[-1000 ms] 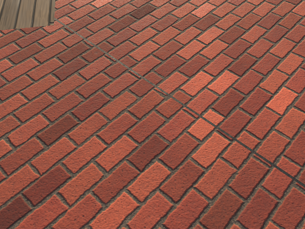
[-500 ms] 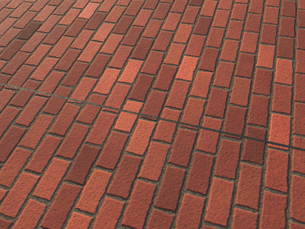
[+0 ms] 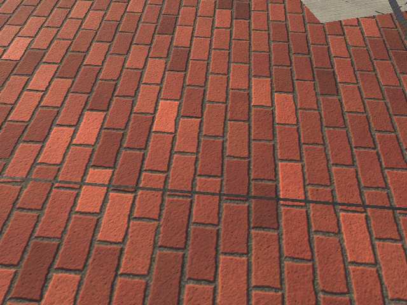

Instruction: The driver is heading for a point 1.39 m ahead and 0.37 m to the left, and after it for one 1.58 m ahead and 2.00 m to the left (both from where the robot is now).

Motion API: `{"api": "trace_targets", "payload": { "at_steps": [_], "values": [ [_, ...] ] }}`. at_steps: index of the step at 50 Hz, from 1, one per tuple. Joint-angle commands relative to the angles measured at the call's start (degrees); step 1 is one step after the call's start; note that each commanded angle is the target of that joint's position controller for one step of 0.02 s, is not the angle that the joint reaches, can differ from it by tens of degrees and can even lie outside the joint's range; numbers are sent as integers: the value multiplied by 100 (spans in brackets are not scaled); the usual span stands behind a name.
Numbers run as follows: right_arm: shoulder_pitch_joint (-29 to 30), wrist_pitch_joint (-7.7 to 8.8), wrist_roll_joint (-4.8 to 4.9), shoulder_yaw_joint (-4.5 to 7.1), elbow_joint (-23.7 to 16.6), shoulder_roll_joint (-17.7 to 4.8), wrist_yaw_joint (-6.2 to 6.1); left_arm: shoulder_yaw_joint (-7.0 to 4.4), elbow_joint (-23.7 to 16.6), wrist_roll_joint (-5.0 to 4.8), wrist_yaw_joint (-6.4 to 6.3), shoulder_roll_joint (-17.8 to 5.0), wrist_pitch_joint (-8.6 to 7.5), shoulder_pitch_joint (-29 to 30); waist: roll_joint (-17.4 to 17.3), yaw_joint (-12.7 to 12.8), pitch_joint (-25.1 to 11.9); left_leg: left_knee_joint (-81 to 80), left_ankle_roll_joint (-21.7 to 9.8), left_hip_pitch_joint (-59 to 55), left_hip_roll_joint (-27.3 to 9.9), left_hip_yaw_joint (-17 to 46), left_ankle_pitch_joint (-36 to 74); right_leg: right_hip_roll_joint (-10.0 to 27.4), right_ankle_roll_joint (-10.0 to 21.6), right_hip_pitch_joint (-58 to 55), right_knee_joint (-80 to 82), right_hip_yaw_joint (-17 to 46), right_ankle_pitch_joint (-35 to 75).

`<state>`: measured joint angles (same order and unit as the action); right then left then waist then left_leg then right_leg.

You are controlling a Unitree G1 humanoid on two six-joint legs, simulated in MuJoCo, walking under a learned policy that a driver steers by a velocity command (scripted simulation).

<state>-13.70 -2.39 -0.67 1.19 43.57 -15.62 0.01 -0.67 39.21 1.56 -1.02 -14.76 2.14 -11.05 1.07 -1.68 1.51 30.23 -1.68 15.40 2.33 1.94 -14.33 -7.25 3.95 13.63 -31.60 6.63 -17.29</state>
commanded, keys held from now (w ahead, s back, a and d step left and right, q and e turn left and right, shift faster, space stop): q+shift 0.26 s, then w+q+shift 0.28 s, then w+shift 0.14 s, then w+e+shift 0.32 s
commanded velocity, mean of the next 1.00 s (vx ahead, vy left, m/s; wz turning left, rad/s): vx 0.51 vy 0.00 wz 0.44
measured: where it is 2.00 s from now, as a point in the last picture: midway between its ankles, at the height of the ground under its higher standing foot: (96, 156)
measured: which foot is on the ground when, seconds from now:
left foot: down 0.00-0.34, up 0.36-0.84, down 0.86-1.00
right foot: down 0.00-0.00, up 0.02-0.32, down 0.34-0.86, up 0.88-1.00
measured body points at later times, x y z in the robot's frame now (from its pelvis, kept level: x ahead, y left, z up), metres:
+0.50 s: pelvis +0.04 -0.02 +0.02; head +0.06 -0.03 +0.46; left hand +0.00 +0.29 -0.07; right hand +0.31 -0.22 -0.08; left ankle +0.00 +0.11 -0.63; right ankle +0.05 -0.12 -0.73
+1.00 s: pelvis +0.26 +0.22 +0.00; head +0.29 +0.23 +0.45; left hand +0.12 +0.44 -0.14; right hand +0.50 +0.05 -0.11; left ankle +0.21 +0.29 -0.73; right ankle +0.24 +0.02 -0.62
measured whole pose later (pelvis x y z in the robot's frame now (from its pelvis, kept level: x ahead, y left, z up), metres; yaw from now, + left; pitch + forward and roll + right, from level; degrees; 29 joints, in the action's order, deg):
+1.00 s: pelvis +0.26 +0.22 +0.00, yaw +28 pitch +2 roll +0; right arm -12.7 3.8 -2.8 1.5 43.8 -14.6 0.9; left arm -2.3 51.6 0.0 1.9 -15.0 -3.2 -24.5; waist 0.8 3.1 1.5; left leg 30.6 -2.1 15.7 -0.4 -7.1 -17.1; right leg 5.0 5.9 24.1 -71.7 2.2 -13.8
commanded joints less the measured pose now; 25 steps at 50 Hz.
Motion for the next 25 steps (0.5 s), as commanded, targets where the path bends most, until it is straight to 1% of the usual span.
{"api": "trace_targets", "payload": {
  "at_steps": [1,2,3,4,5,6,7,8,10,11,13,14,15,16,17,18,19,20,21,22,23,25],
  "values": [
    [-94,188,29,419,-379,-1500,55,-286,-431,-32,-137,-897,-53,-165,-1368,175,-208,-1094,-1338,-783,-2019,2973,3117,-2,-234,994,-1163,-484,-848],
    [-472,193,12,407,-297,-1323,95,-286,-503,-6,-137,-924,-59,77,-1242,-30,-236,-1254,-1583,-1014,-2086,3325,3064,26,-281,1434,-2033,-270,-1688],
    [-409,174,38,441,-270,-1276,89,-282,-472,-6,-101,-853,-66,117,-899,37,-197,-1198,-1524,-996,-1825,2984,2646,135,-338,1589,-2508,-141,-1537],
    [-167,131,42,459,-320,-1209,59,-275,-448,-28,-66,-777,-55,141,-750,146,-136,-1152,-1306,-859,-1480,2610,2340,274,-403,1631,-2620,-83,-1235],
    [8,92,58,473,-368,-1157,30,-268,-478,-42,-31,-738,-45,166,-770,220,-132,-1136,-1123,-793,-1210,2375,2165,352,-470,1627,-2479,-76,-1000],
    [99,54,54,491,-408,-1112,27,-246,-468,-42,-13,-688,-45,180,-788,223,-239,-1105,-1000,-832,-961,2196,2058,334,-549,1569,-2260,-172,-867],
    [57,19,51,513,-430,-1089,38,-225,-470,-45,2,-639,-42,231,-804,158,-333,-1075,-964,-874,-836,2172,1980,273,-613,1522,-2072,-275,-826],
    [-46,-7,51,547,-426,-1103,48,-208,-500,-55,9,-604,-42,312,-823,79,-402,-1047,-977,-936,-807,2260,1875,245,-648,1510,-1876,-303,-822],
    [-203,-42,34,629,-420,-1202,66,-179,-571,-80,4,-577,-66,450,-864,-44,-490,-994,-1010,-983,-823,2549,1620,220,-640,1424,-1433,-264,-809],
    [-200,-51,20,663,-438,-1247,76,-173,-590,-89,-8,-592,-88,469,-900,-67,-533,-971,-986,-943,-816,2696,1543,194,-607,1298,-1209,-238,-760],
    [-51,-56,0,710,-508,-1301,99,-182,-564,-104,-49,-667,-140,347,-1007,-19,-594,-923,-868,-733,-749,2936,1503,111,-528,891,-737,-218,-666],
    [8,-66,-2,739,-537,-1325,120,-185,-518,-89,-50,-712,-176,143,-950,68,-829,-1004,-822,-433,-625,3028,110,76,-467,356,-405,-223,-776],
    [349,-84,-18,748,-648,-1319,146,-188,-416,-98,-59,-697,-201,-178,-914,342,-779,-1091,-660,359,-394,3027,-1565,70,-374,-516,224,-236,-686],
    [789,-82,-11,724,-794,-1229,143,-239,-261,-102,-113,-806,-222,-695,-759,784,-513,-963,-303,1640,-6,2757,-2596,233,-258,-1704,1092,-178,-548],
    [681,-38,16,612,-864,-755,98,-376,-187,-97,-206,-1381,-259,-1026,467,860,-464,588,16,2642,571,1781,-2830,1550,-110,-2440,1795,1003,-1702],
    [725,25,-4,489,-1077,-450,78,-522,-329,64,-200,-2067,-275,-603,1487,652,-311,2131,192,3389,963,864,-1765,3084,356,-1930,2619,3338,-3142],
    [959,58,-136,578,-1038,-1023,92,-467,-361,121,-173,-1701,-285,-190,546,427,16,2796,190,3269,144,839,-882,3015,449,-1152,2502,3055,-3160],
    [858,78,-109,620,-972,-1098,200,-355,-400,94,-141,-1336,-331,9,436,261,34,3092,190,3064,84,755,-463,2655,378,-870,2396,2470,-2849],
    [630,81,-114,599,-878,-1035,303,-298,-420,69,-100,-1161,-384,131,455,147,19,3409,232,3031,24,623,-199,2351,253,-881,2391,1858,-2402],
    [437,64,-151,587,-800,-981,410,-281,-394,23,-98,-1127,-437,96,598,105,13,3764,241,3012,-27,457,-9,2133,181,-859,2419,1347,-2105],
    [357,38,-149,565,-775,-951,484,-285,-362,16,-76,-1121,-485,-40,651,129,37,4015,235,3066,-109,332,123,2030,129,-832,2458,996,-1974],
    [603,23,-122,495,-895,-845,541,-318,-234,28,-10,-1146,-593,-448,532,278,180,4217,225,3422,-253,253,414,2064,103,-964,2485,633,-1706]
  ]
}}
